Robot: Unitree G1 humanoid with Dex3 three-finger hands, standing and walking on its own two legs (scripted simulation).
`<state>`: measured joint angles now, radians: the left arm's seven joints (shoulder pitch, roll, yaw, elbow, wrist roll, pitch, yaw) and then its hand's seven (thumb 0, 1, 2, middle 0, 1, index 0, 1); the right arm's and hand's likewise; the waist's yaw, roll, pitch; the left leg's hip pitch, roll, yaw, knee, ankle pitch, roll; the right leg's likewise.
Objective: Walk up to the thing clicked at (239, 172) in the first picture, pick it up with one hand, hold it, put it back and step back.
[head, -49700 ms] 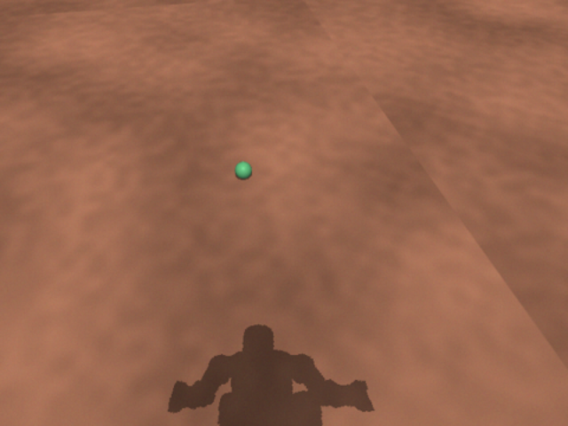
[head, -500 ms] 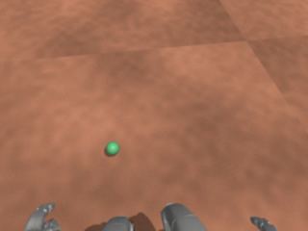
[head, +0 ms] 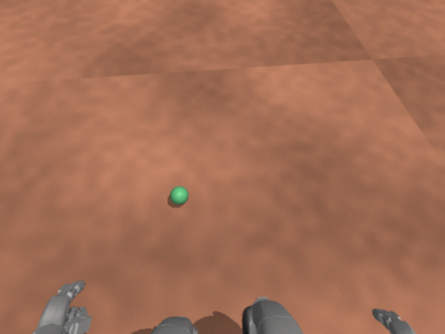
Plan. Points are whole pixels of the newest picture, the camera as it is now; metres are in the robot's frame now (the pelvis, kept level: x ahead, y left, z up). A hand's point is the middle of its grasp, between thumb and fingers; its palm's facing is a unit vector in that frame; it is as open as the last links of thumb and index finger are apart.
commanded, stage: step back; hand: left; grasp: from above
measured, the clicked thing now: (179, 195) +0.69 +0.19 -0.71
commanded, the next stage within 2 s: none
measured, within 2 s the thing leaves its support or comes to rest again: neither
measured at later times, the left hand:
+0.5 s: hand out of the picture -0.06 +0.23 -0.13, palm faces -0.07 -0.91 -0.41, open 7.4 cm
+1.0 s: hand out of the picture -0.23 +0.23 -0.14, palm faces -0.02 -0.92 -0.39, open 7.4 cm
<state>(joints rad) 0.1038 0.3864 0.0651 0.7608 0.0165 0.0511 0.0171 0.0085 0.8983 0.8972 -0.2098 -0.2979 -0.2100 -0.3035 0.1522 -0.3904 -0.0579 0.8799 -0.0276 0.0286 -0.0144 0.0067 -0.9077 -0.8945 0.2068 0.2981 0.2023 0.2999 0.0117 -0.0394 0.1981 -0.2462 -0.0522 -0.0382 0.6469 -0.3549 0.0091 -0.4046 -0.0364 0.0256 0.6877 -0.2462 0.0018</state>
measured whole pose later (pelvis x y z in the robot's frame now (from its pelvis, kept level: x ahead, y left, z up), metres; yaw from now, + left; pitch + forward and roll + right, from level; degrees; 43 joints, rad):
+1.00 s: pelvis -0.32 -0.04 +0.01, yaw -2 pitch -3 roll +0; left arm 0.18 0.40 0.08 0.85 0.01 0.07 0.01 0.01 0.90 0.90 -0.21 -0.30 -0.21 -0.30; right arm 0.13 -0.37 -0.04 0.84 -0.05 0.04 0.00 0.01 -0.90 -0.89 0.21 0.30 0.21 0.30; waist 0.02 -0.02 0.16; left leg -0.34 0.02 0.00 0.59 -0.20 0.02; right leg -0.39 0.08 0.10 1.09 -0.51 0.02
